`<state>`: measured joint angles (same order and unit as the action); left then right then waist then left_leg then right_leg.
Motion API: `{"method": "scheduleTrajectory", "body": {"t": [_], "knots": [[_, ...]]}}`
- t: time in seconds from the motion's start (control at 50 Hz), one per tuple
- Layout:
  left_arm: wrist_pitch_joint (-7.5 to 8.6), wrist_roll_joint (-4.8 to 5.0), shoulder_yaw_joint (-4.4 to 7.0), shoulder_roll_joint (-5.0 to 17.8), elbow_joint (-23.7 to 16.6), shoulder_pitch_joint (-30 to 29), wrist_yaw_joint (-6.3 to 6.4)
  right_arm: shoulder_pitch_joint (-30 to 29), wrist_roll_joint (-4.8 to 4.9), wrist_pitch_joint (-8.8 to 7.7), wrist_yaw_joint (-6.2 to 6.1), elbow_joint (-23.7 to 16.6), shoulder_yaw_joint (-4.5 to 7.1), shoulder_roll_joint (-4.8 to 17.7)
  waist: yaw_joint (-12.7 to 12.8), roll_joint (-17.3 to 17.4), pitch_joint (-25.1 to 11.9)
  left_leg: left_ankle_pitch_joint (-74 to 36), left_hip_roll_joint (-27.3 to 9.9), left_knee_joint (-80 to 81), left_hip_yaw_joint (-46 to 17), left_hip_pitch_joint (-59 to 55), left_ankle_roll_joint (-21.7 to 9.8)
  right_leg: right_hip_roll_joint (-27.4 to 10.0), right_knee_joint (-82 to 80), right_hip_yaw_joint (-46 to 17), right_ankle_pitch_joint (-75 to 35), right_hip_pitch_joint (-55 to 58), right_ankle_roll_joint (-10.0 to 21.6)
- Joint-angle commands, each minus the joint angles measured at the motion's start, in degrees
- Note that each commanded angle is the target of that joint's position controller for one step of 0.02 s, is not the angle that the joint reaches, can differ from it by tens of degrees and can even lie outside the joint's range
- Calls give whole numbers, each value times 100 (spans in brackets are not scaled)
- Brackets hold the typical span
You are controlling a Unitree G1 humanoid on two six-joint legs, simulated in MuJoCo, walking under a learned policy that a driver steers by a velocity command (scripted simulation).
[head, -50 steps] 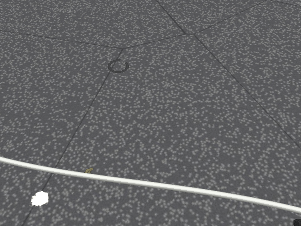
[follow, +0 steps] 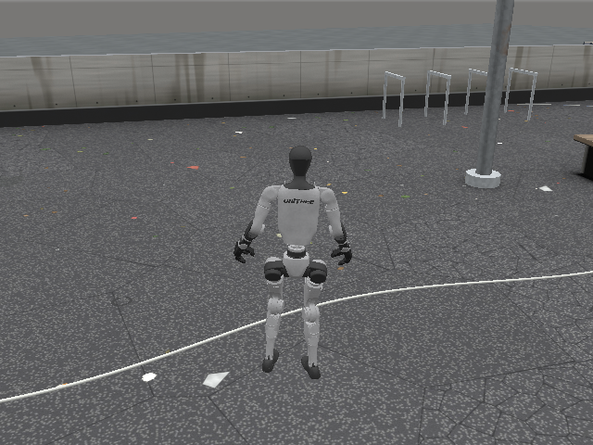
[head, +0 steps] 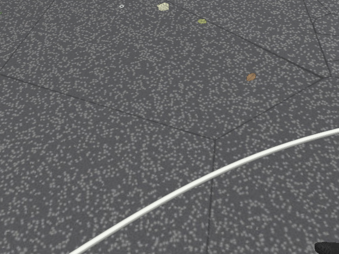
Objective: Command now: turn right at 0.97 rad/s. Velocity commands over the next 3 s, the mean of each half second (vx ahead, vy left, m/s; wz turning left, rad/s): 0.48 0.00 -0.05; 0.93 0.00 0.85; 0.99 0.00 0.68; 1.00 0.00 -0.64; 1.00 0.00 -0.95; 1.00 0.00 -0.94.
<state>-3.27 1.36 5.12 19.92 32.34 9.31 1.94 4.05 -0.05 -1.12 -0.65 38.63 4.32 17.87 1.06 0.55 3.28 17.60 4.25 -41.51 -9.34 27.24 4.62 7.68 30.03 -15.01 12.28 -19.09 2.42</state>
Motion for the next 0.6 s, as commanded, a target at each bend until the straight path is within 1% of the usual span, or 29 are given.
{"method": "scheduleTrajectory", "body": {"t": [0.02, 0.04, 0.06, 0.08, 0.1, 0.12, 0.14, 0.16, 0.18, 0.2, 0.22, 0.24, 0.26, 0.28, 0.3, 0.32, 0.34, 0.36, 0.38, 0.4, 0.42, 0.44, 0.46, 0.48, 0.5, 0.52, 0.54, 0.56, 0.6], "knots": [[49, 14, 296, 988, -468, -240, 0, -28, 38, -162, 32, -401, 182, 578, -41, -1138, -897, 29, 96, 644, 17, -373, -94, -1292, -566, -1889, -1147, 785, 794], [39, 13, 274, 942, -485, -329, -3, 161, 44, -185, 52, -334, 209, 628, -115, -1196, -974, -121, 30, 1004, 76, -632, -142, -1258, -419, -1881, -1305, 846, 728], [26, 35, 237, 862, -503, -421, -2, 360, 36, -205, 70, -245, 233, 646, -215, -1179, -1038, -640, -58, 1597, 197, -1086, -208, -1134, -205, -1786, -1323, 775, 613], [22, 44, 156, 674, -470, -274, 1, 555, 13, -204, 66, -185, 261, 729, -232, -859, -1287, -1001, -421, 2039, 61, -1874, -370, -895, 72, -1527, 13, 381, 442], [21, -44, -11, 205, -347, 240, -34, 553, -21, -156, 39, -283, 278, 904, -39, 365, -1455, 155, -1508, 2381, -1155, -2691, -795, -251, 1245, -721, 2290, -444, 192], [119, 38, 11, 369, -545, 168, -47, 899, -191, -167, 81, -182, 340, 1230, -75, 1568, -849, 2401, -2195, 3114, -2959, -2532, -1564, 168, 2392, 78, 2355, -1876, 43], [234, 3, 43, 643, -447, 151, -30, 715, -139, -249, 102, -273, 283, 1030, -73, 1341, -445, 3244, -2379, 3264, -3375, -2201, -1808, -325, 3080, 165, 1903, -2257, -79], [307, -60, 39, 701, -295, 104, -37, 714, -42, -279, 74, -244, 182, 747, -129, 979, -205, 2992, -2191, 3281, -2917, -1994, -1687, -455, 3210, 298, 1491, -2239, -191], [370, -145, 20, 637, -200, 110, -67, 860, 38, -279, 44, -205, 142, 707, -142, 718, -206, 2672, -1946, 3251, -2565, -2061, -1560, -570, 3308, 548, 1232, -2202, -289], [473, -193, -15, 560, -240, -29, -121, 1041, 102, -267, 24, -139, 130, 765, -220, 608, -115, 2347, -1826, 3283, -2412, -2051, -1561, -731, 3253, 785, 931, -2249, -340], [582, -207, -60, 426, -271, -237, -154, 1252, 108, -275, 11, -103, 107, 799, -323, 522, -72, 2010, -1670, 3329, -2212, -1950, -1559, -799, 3117, 945, 638, -2141, -359], [679, -208, -105, 299, -298, -409, -160, 1413, 112, -281, 3, -89, 93, 795, -397, 515, -59, 1696, -1494, 3355, -2003, -1843, -1550, -803, 2834, 1087, 433, -1956, -387], [763, -198, -147, 184, -337, -570, -155, 1544, 130, -275, -11, -89, 85, 776, -454, 590, -62, 1422, -1344, 3370, -1852, -1760, -1555, -764, 2412, 1202, 355, -1743, -429], [837, -155, -183, 94, -370, -674, -156, 1591, 142, -265, -34, -101, 88, 788, -462, 756, -44, 1181, -1240, 3362, -1735, -1650, -1572, -686, 1879, 1286, 366, -1487, -472], [594, -647, -236, 156, -281, -560, -397, 1624, -211, -143, 122, 157, 237, 1157, -375, 646, -108, 1184, -872, 3171, -1408, -1348, -1431, -499, 1566, 1557, 743, -1030, -482], [515, -571, -242, 29, -285, -509, -487, 1565, -189, -64, 171, 129, 277, 1178, -335, 914, -100, 1148, -722, 3118, -1269, -1004, -1415, -366, 1093, 1679, 1052, -533, -496], [485, -441, -264, -18, -289, -494, -495, 1486, -148, -9, 200, 124, 278, 1131, -290, 1078, -69, 1079, -651, 3079, -1259, -700, -1441, -263, 698, 1737, 1201, -90, -528], [485, -339, -258, -14, -277, -434, -443, 1459, -141, 29, 219, 128, 274, 1064, -229, 1149, -46, 997, -680, 2981, -1350, -505, -1470, -219, 300, 1733, 1096, 294, -536], [519, -263, -253, -28, -170, -183, -340, 1369, -119, 51, 227, 119, 260, 965, -57, 1027, -101, 929, -684, 2775, -1447, -320, -1426, -264, -308, 1670, 423, 869, -484], [578, -250, -223, 83, -45, 96, -212, 1337, -93, 51, 206, 127, 243, 850, 110, 779, -154, 895, -595, 2446, -1439, 67, -1315, -370, -848, 1592, -23, 1660, -378], [649, -271, -144, 352, 109, 622, -91, 1220, -55, -5, 192, 77, 216, 667, 373, 464, -380, 1019, -431, 1844, -1258, 850, -1139, -728, -767, 1393, 43, 2851, -276], [720, -347, -36, 787, 205, 1405, 2, 1135, 20, -107, 194, -70, 99, 224, 752, -468, -933, 1387, -22, 277, -578, 1549, -929, -2026, -1178, 76, 1516, 3870, -82], [663, -460, 150, 1545, 222, 1458, 55, 796, 145, -178, 184, -486, -28, -64, 770, -1564, -1048, 1222, 164, -1059, 221, 2602, -776, -3433, -1946, -1986, 3394, 3720, 388], [661, -497, 130, 1221, 243, 1189, 27, 484, 1, -129, 185, -556, 2, 312, 652, -865, -796, 721, -504, -1886, 267, 2734, -791, -3518, -1863, -2203, 3588, 3077, 613], [703, -460, -29, 731, 212, 957, -30, 446, -86, -98, 254, -466, 50, 399, 479, -568, -474, 336, -571, -2153, 287, 2754, -785, -3113, -1815, -1531, 3122, 2753, 525], [729, -434, -113, 469, 216, 819, -74, 691, -130, -65, 342, -317, 70, 408, 300, -572, -395, 79, -664, -2223, 371, 2544, -723, -2789, -1904, -845, 2573, 2492, 387], [749, -404, -156, 366, 273, 817, -66, 796, -179, -12, 439, -243, 99, 450, 200, -744, -331, -66, -744, -2385, 501, 2411, -687, -2574, -2028, -325, 2208, 2311, 317], [781, -371, -169, 335, 370, 928, -63, 746, -206, 39, 510, -225, 95, 423, 189, -789, -185, -268, -787, -2608, 600, 2460, -666, -2409, -2136, 125, 1753, 2194, 289], [854, -342, -157, 313, 568, 1189, -120, 498, -201, 93, 582, -304, 40, 300, 190, -737, 19, -637, -853, -2854, 625, 2706, -675, -2298, -2250, 731, 1025, 2177, 257]]}}
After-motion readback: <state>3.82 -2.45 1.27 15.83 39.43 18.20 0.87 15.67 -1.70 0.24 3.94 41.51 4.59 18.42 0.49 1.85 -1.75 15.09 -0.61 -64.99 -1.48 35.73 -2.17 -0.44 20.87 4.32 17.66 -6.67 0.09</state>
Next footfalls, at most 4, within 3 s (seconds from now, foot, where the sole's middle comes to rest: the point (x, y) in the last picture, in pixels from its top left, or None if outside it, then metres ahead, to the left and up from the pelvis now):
0.08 left None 0.10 0.12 -0.77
0.44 right None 0.14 -0.14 -0.78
0.88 left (149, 231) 0.51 0.15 -0.77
1.30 right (132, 135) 0.96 0.26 -0.77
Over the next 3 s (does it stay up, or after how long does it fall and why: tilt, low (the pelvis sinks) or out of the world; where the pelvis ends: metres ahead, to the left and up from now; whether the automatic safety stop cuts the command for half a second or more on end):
stays up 2.05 0.77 -0.04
